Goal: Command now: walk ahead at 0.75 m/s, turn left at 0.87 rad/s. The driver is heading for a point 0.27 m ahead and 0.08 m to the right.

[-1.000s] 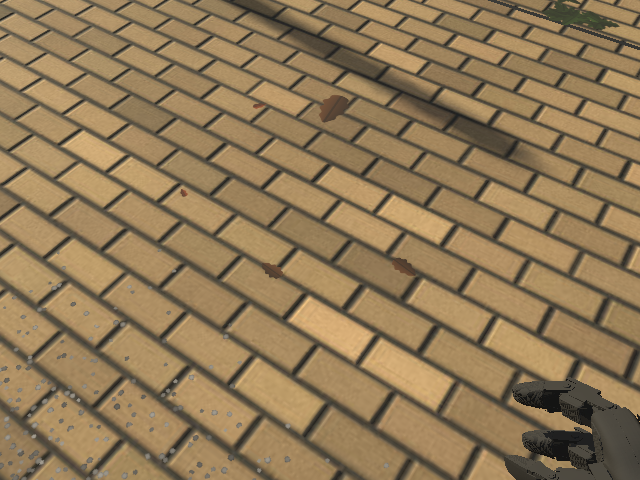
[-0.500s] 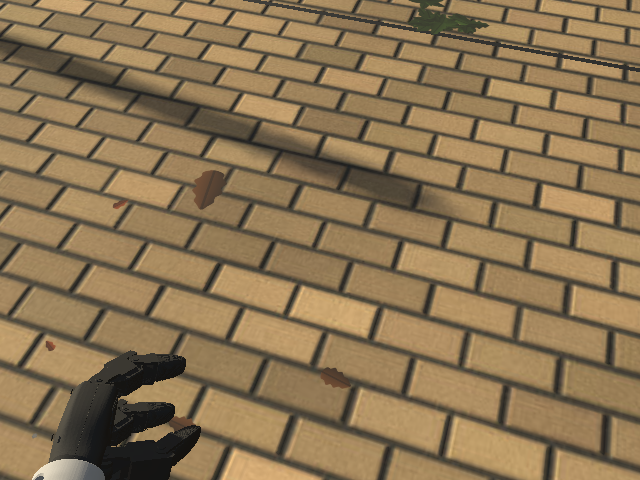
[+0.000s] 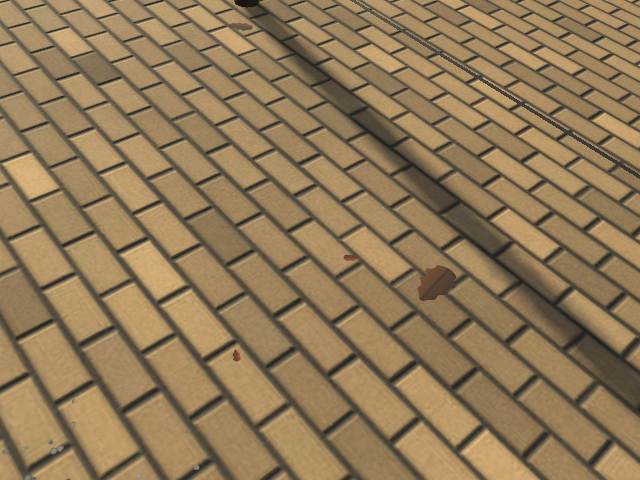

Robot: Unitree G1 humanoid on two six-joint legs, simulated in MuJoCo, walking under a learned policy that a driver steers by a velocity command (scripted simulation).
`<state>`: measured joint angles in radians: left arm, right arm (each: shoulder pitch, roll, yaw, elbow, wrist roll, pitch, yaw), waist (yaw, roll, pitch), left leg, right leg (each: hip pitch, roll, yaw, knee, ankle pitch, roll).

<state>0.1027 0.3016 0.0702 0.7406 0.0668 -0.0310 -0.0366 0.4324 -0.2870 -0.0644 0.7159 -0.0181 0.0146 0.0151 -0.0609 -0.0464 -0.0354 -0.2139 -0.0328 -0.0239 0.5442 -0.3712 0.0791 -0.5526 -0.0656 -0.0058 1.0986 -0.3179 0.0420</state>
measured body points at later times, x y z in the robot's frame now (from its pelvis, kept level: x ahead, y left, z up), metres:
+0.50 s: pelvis +0.26 -0.01 +0.00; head +0.31 -0.01 +0.45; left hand +0.35 +0.26 -0.12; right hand +0.45 -0.26 -0.11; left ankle +0.23 +0.13 -0.69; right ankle +0.36 -0.09 -0.74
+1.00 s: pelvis +0.35 +0.03 +0.00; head +0.36 +0.04 +0.45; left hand +0.41 +0.31 -0.13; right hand +0.51 -0.19 -0.12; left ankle +0.33 +0.15 -0.74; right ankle +0.36 -0.09 -0.74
